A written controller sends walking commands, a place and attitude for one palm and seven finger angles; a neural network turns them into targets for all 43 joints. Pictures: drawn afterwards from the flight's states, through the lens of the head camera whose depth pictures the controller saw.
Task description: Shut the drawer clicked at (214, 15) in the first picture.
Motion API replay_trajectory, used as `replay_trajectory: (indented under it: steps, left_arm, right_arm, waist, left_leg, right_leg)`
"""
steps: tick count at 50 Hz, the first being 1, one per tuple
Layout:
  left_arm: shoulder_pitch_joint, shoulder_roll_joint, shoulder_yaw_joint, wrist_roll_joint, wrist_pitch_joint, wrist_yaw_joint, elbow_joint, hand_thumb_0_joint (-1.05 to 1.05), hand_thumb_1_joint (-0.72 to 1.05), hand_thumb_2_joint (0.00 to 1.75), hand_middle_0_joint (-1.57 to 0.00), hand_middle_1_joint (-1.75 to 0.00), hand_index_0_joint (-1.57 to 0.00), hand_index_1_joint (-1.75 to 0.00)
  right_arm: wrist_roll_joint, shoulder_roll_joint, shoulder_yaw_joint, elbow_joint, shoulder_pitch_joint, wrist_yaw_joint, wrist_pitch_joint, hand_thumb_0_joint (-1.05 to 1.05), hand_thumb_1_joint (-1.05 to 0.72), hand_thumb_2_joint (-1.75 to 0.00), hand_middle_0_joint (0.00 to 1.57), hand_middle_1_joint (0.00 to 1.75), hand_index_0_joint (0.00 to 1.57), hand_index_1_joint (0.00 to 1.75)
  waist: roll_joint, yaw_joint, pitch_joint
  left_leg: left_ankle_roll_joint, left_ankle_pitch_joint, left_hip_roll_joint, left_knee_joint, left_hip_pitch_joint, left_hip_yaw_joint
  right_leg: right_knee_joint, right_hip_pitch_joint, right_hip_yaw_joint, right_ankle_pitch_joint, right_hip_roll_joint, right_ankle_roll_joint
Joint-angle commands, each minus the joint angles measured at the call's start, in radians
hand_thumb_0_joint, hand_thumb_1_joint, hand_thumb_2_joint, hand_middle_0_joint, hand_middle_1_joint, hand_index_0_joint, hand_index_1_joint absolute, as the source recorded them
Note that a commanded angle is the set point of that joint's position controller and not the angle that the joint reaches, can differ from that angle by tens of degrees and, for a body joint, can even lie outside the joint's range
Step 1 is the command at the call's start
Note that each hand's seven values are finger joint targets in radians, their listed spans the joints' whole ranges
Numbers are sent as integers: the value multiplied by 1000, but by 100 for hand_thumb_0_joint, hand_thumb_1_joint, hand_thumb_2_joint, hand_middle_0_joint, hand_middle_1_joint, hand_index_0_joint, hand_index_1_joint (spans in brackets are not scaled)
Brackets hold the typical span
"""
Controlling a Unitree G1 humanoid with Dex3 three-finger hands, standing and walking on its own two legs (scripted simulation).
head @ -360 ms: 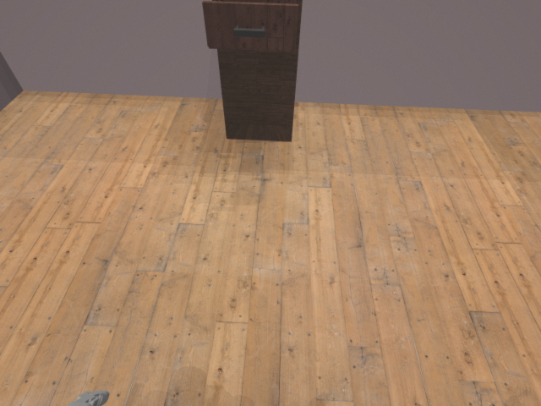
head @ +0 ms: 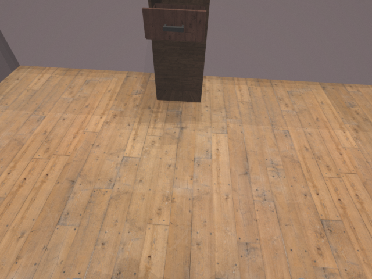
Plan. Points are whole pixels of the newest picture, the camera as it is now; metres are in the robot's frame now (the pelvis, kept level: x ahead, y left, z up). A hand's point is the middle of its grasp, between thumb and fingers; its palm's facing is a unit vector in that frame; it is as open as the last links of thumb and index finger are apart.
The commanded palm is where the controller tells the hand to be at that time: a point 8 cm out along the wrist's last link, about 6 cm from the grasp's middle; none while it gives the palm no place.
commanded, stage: stand and wait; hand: left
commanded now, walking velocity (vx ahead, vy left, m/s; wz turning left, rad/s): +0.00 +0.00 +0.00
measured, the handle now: (173, 27) +1.36 +0.16 -0.01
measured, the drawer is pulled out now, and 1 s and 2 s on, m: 0.30 0.30 0.30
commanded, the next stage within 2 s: look at it before walking up in 0.58 s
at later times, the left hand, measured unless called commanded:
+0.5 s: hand out of the picture +0.05 +0.24 -0.15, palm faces -0.03 -0.94 -0.34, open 7.4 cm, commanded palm none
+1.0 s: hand out of the picture +0.05 +0.23 -0.15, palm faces -0.04 -0.95 -0.32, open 7.4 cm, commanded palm none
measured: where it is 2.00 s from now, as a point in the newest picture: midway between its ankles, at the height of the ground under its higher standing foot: outside the picture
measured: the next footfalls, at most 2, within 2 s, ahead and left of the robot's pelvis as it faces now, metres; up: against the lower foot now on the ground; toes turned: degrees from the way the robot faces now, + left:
right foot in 1.98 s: +0.33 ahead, -0.14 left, +0.00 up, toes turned -10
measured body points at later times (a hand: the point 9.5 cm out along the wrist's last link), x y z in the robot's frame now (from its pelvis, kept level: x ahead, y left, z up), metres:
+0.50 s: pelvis -0.02 -0.01 +0.00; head -0.02 -0.01 +0.45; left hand +0.06 +0.29 -0.13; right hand +0.06 -0.31 -0.13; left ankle -0.01 +0.11 -0.74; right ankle -0.01 -0.14 -0.74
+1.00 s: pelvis -0.02 -0.01 +0.00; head -0.02 -0.01 +0.45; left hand +0.06 +0.28 -0.13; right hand +0.06 -0.31 -0.13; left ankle -0.01 +0.11 -0.74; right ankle -0.01 -0.14 -0.74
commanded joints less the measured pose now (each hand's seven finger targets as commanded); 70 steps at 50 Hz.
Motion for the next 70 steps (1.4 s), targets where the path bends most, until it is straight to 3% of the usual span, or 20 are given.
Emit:
replay_trajectory:
  steps: [1,23,40,47,57,64,65,66,68,70]
  left_arm:
    - [-49,212,51,-2,-27,19,-58,0,90,90,-20,-30,-20,-30]
    - [-46,218,47,-1,-30,16,-3,0,90,90,-20,-30,-20,-30]
    - [-39,211,48,-1,-35,17,-3,0,90,90,-20,-30,-20,-30]
    - [-34,209,46,0,-33,16,2,0,90,90,-20,-30,-20,-30]
    - [-30,213,47,-1,-37,17,2,0,90,90,-20,-30,-20,-30]
    - [-30,212,47,-1,-35,16,6,0,90,90,-20,-30,-20,-30]
    - [9,129,30,-2,-25,19,26,0,90,90,-20,-30,-20,-30]
    - [47,88,20,1,-13,20,39,0,90,90,-20,-30,-20,-30]
    - [86,94,27,8,-4,11,42,0,90,90,-20,-30,-20,-30]
    - [120,103,40,11,-3,3,35,0,90,90,-20,-30,-20,-30]
  right_arm:
    - [5,-214,-52,-55,-51,-13,-24,0,-90,-90,20,30,20,30]
    - [8,-218,-43,12,-15,-7,-19,0,-90,-90,20,30,20,30]
    - [9,-210,-43,22,-14,-7,-21,0,-90,-90,20,30,20,30]
    - [10,-212,-42,22,-14,-7,-19,0,-90,-90,20,30,20,30]
    - [13,-212,-42,23,-15,-8,-21,0,-90,-90,20,30,20,30]
    - [11,-215,-41,23,-18,-8,-21,0,-90,-90,20,30,20,30]
    - [6,-132,-23,41,13,-6,-12,0,-90,-90,20,30,20,30]
    - [2,-84,-10,55,52,-2,-2,0,-90,-90,20,30,20,30]
    - [-4,-79,-15,55,85,1,8,0,-90,-90,20,30,20,30]
    - [-8,-69,-21,42,103,4,7,0,-90,-90,20,30,20,30]
  waist:
    - [14,-9,-61]
    - [-16,-8,-8]
    - [-2,-9,-31]
    - [10,-7,-18]
    - [-5,-7,-45]
    - [8,-6,-31]
    - [4,-7,-45]
    - [-7,-5,-31]
    - [-39,0,39]
    - [-76,8,103]
  left_leg:
    - [24,250,133,-81,17,-95]
    - [12,117,133,-127,-13,-106]
    - [8,169,140,-124,15,-101]
    - [9,151,142,-133,13,-104]
    - [8,212,147,-125,33,-98]
    - [7,189,147,-139,33,-100]
    - [-2,138,143,-130,37,-87]
    - [-8,30,132,-118,21,-73]
    - [-2,-200,105,-90,-68,-64]
    - [1,-273,81,-35,-157,-48]
  right_leg:
    - [-57,15,66,219,-85,-55]
    - [-128,-14,98,79,-89,-58]
    - [-128,-1,101,152,-90,-59]
    - [-135,-11,98,124,-85,-56]
    - [-125,21,94,210,-90,-57]
    - [-134,11,93,178,-89,-54]
    - [-135,14,86,112,-86,-42]
    - [-131,2,88,-20,-79,-38]
    - [-155,-41,127,-258,-76,-54]
    - [-172,-62,173,-364,-90,-83]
